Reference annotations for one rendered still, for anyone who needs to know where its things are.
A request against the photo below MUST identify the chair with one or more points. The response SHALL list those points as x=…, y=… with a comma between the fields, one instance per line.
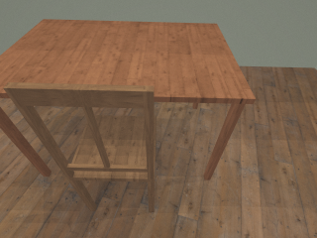
x=112, y=147

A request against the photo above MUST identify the table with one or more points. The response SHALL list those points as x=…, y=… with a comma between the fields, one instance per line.
x=184, y=62

